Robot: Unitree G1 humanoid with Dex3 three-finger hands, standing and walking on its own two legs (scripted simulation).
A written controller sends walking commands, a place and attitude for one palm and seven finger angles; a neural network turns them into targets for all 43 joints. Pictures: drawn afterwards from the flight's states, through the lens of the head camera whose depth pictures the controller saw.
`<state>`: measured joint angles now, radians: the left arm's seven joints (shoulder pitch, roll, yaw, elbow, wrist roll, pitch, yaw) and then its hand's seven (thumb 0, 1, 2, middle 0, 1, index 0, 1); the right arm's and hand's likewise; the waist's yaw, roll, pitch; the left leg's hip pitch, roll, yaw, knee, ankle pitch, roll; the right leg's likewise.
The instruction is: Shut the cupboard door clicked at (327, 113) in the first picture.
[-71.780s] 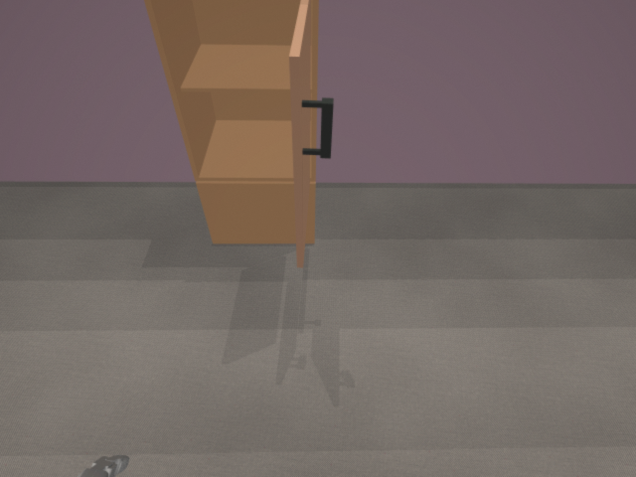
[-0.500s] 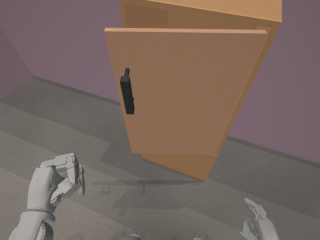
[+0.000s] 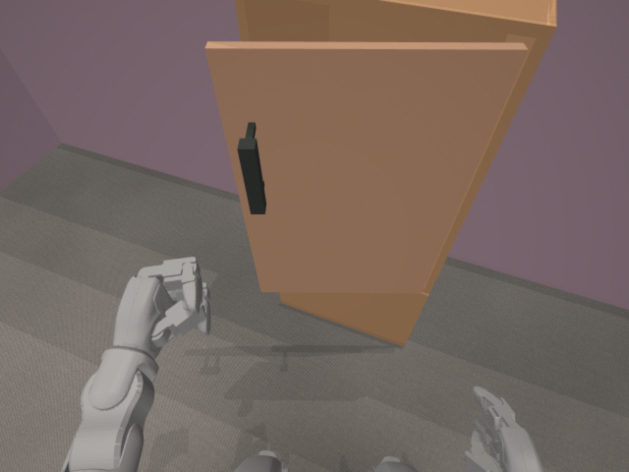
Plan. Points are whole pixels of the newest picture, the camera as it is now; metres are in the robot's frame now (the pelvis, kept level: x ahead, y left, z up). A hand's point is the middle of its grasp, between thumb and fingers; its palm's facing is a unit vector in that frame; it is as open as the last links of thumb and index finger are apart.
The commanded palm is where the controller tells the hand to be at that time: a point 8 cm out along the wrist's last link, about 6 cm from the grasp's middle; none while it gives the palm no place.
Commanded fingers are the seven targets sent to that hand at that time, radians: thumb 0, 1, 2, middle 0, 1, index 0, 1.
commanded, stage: bring the fist close to the handle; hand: left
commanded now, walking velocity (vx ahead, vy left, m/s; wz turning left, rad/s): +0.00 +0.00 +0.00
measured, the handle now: (254, 169) +0.52 +0.12 +0.08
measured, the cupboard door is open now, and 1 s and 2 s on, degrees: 21 21 8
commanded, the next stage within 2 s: push the door shut along its arc in 1.08 s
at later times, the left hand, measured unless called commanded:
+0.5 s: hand (237, 241) +0.37 +0.12 +0.09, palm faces +0.04 -1.00 +0.00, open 3.1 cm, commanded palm +0.36 +0.17 +0.08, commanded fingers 0.00 0.90 0.90 -1.30 -1.50 -1.30 -1.50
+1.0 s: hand (264, 224) +0.41 +0.09 +0.08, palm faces +0.03 -1.00 -0.03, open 3.1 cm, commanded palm +0.39 +0.14 +0.08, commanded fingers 0.00 0.90 0.90 -1.30 -1.50 -1.30 -1.50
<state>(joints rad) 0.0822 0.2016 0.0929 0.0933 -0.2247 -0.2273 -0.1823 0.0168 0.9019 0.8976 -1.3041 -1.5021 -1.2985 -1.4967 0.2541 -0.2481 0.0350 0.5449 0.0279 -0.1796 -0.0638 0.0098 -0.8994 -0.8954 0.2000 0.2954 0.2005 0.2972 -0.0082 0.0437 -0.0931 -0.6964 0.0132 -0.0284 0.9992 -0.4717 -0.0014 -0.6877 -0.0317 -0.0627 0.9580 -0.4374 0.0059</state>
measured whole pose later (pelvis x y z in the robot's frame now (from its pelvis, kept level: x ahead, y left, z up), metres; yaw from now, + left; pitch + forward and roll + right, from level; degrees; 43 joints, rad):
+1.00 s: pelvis +0.00 -0.01 +0.01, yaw -2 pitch +12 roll +0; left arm -0.47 0.14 0.15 0.73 -0.11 -0.35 0.04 0.02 0.90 0.90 -1.30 -1.50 -1.30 -1.50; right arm 0.34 -0.25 -0.01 0.63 0.00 -0.03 0.00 0.01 -0.90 -0.90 0.20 0.29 0.20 0.30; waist -0.06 0.04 -0.10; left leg -0.68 0.03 0.02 0.91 -0.43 -0.01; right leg -0.72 -0.01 -0.01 0.91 -0.40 0.00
